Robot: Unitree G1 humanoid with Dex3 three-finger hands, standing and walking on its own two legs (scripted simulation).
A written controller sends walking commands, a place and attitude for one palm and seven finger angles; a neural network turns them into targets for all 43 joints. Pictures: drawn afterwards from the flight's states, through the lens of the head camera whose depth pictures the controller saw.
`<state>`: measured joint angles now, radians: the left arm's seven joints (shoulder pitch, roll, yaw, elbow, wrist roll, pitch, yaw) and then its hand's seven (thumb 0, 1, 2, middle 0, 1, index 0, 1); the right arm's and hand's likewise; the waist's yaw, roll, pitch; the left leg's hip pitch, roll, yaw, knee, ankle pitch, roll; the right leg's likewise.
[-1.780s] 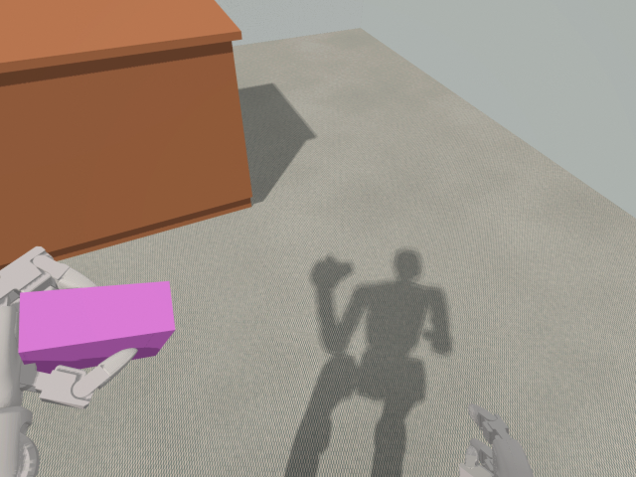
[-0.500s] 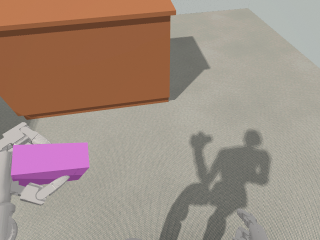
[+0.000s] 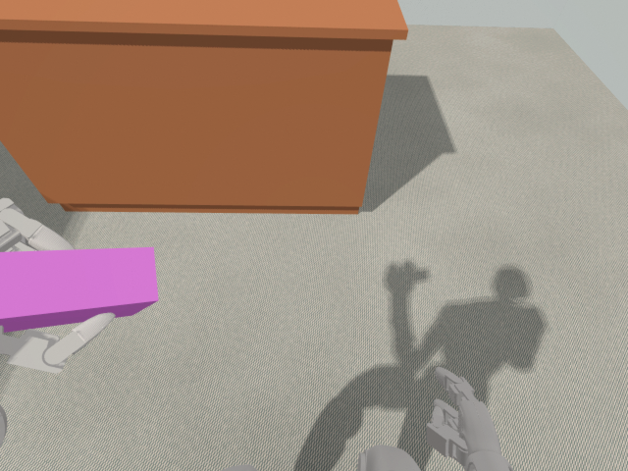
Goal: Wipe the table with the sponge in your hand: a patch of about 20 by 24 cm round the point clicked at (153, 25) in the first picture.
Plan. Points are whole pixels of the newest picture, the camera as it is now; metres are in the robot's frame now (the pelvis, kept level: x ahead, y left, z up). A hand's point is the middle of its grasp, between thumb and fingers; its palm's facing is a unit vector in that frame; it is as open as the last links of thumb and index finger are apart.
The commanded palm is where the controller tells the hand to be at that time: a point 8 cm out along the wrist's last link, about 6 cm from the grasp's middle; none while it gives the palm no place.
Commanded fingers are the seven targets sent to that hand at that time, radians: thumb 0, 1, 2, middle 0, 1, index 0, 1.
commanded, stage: walk to a spot facing it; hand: left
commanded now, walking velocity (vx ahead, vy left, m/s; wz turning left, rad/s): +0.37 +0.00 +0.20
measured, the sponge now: (97, 288) +0.25 +0.21 +0.17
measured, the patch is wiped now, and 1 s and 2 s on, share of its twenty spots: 0.00 0.00 0.00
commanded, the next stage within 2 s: turn to face it in 1.36 s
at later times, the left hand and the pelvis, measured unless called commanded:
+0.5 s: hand (142, 207) +0.33 +0.19 +0.18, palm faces +0.45 -0.76 -0.47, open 9.2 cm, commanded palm +0.26 +0.24 +0.19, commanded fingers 0.00 0.10 1.30 -1.20 -1.60 -1.20 -1.60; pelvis +0.14 -0.06 +0.02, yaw +9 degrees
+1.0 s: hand (100, 148) +0.40 +0.25 +0.21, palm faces +0.66 -0.59 -0.47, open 9.2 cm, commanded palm +0.35 +0.27 +0.19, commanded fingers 0.00 0.10 1.30 -1.20 -1.60 -1.20 -1.60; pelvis +0.29 -0.05 +0.01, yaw +19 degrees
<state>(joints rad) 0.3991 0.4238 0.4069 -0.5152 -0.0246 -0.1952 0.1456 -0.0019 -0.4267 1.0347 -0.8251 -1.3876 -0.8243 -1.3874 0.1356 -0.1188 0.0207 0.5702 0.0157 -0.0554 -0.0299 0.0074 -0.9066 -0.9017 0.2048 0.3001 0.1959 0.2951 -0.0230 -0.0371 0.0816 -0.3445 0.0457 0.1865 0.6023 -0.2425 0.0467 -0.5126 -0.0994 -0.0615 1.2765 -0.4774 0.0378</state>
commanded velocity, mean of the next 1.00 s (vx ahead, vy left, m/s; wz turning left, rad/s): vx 0.35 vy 0.00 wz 0.37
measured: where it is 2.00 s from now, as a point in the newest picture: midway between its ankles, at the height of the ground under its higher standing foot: (310, 395)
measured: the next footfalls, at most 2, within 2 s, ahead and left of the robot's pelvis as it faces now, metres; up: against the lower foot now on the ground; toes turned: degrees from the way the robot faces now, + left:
right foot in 0.22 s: +0.16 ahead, -0.17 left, +0.00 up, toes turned -7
left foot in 0.62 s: +0.28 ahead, +0.09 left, +0.00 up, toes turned +22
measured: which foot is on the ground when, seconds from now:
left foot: down 0.00-0.22, up 0.24-0.60, down 0.62-1.00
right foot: up 0.00-0.20, down 0.22-0.64, up 0.66-1.00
